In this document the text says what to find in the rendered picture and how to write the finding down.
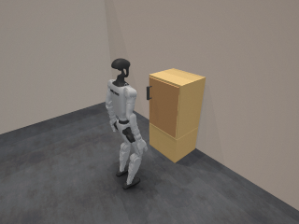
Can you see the robot left foot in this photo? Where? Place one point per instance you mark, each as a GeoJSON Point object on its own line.
{"type": "Point", "coordinates": [119, 173]}

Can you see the cupboard door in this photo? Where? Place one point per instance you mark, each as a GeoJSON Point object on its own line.
{"type": "Point", "coordinates": [163, 105]}

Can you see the robot left upper arm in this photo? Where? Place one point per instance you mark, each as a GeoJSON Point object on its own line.
{"type": "Point", "coordinates": [108, 100]}

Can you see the humanoid robot head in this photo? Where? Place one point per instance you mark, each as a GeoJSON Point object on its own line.
{"type": "Point", "coordinates": [121, 64]}

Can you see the robot left hand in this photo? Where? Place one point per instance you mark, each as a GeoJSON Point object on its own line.
{"type": "Point", "coordinates": [112, 124]}

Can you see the robot right hand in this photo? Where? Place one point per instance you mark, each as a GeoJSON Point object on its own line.
{"type": "Point", "coordinates": [140, 145]}

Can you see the robot right upper arm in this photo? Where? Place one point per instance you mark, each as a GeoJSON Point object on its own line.
{"type": "Point", "coordinates": [130, 95]}

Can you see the robot left forearm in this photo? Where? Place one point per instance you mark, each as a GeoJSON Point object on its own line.
{"type": "Point", "coordinates": [111, 112]}

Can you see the robot right forearm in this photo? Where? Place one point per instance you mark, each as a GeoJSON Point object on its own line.
{"type": "Point", "coordinates": [133, 125]}

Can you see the handle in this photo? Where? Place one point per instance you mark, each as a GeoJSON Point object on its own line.
{"type": "Point", "coordinates": [148, 92]}

